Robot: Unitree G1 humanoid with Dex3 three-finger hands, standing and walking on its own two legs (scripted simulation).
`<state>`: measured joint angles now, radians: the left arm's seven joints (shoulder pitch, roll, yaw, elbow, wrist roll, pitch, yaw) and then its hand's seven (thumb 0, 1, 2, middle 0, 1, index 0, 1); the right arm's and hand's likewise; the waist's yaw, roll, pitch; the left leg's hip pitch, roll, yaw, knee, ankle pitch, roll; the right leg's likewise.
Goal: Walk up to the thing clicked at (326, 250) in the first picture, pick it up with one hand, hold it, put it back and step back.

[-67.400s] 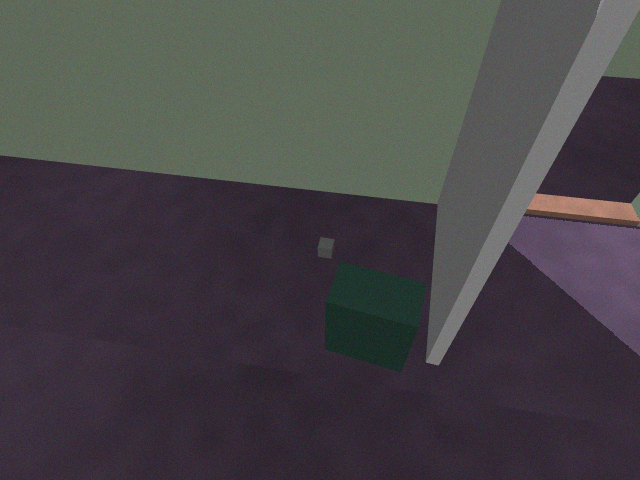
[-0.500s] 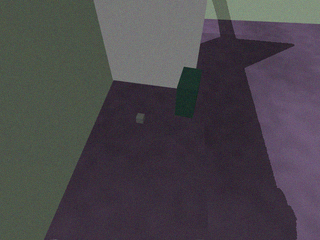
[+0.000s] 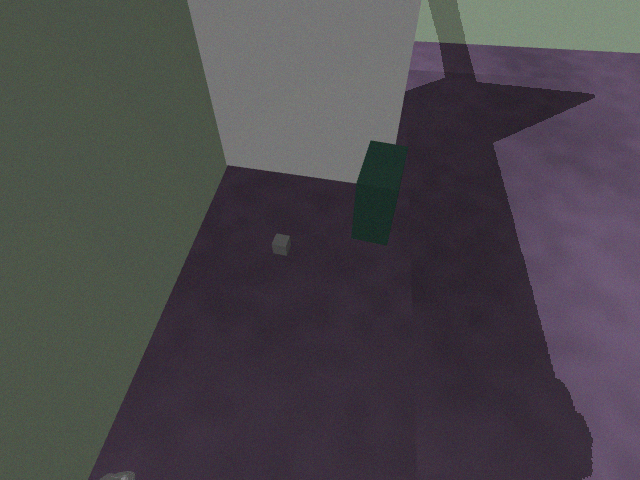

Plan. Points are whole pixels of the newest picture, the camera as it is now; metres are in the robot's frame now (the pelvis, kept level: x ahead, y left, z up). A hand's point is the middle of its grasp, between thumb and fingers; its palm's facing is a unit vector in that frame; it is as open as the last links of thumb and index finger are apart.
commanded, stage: step back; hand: left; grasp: from above
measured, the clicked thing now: (281, 244) +1.03 +0.24 -0.74
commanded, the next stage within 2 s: stand in 0.26 s
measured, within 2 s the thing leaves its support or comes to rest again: neither
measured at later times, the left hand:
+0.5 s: hand out of the picture +0.10 +0.25 -0.14, palm faces -0.01 -0.94 -0.34, open 7.4 cm
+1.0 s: hand out of the picture +0.05 +0.25 -0.14, palm faces -0.03 -0.94 -0.34, open 7.4 cm
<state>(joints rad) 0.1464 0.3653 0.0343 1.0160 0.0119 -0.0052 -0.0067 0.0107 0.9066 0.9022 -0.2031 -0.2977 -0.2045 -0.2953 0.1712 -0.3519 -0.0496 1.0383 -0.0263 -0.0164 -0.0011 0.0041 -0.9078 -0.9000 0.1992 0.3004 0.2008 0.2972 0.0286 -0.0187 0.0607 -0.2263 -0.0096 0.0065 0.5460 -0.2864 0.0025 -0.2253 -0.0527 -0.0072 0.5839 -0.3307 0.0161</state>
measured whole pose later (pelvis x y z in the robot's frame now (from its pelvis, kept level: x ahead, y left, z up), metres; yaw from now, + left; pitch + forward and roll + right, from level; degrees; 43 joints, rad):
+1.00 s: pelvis -0.01 -0.01 +0.02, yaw +0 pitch -2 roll +0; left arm 0.12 0.35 0.00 1.15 0.02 -0.01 -0.01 0.01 0.91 0.90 -0.20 -0.30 -0.20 -0.29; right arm 0.12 -0.35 -0.01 1.15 -0.01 -0.01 0.01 0.00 -0.91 -0.90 0.20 0.30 0.20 0.30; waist 0.00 0.01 0.05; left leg -0.12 0.02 0.00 0.32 -0.16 -0.02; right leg -0.10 -0.02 -0.02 0.32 -0.17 0.02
